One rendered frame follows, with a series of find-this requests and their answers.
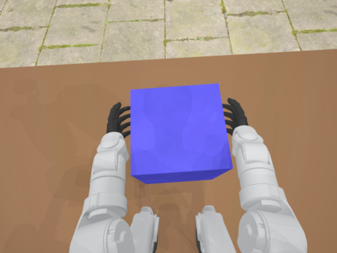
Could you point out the robot right hand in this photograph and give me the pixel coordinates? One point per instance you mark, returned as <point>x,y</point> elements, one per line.
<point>237,116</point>

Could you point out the robot right forearm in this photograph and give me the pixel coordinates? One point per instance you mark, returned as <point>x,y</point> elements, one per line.
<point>259,187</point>

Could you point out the carton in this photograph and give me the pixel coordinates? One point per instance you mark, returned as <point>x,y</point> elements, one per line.
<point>178,134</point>

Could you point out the left robot upper arm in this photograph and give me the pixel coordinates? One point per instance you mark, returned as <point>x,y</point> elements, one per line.
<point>112,235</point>

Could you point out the robot left hand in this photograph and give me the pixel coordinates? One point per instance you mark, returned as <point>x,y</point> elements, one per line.
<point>114,120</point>

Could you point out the robot left thigh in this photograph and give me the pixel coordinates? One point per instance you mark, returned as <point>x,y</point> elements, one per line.
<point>144,230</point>

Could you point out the robot thigh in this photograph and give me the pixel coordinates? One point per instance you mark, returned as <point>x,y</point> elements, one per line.
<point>144,230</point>
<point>212,232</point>

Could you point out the robot right thigh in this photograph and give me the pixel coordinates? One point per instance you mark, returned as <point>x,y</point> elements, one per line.
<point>212,232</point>

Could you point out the robot left forearm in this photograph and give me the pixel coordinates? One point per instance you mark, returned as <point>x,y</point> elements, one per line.
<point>106,197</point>

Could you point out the right robot upper arm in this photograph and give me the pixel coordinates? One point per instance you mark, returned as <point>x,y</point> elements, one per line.
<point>268,232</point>

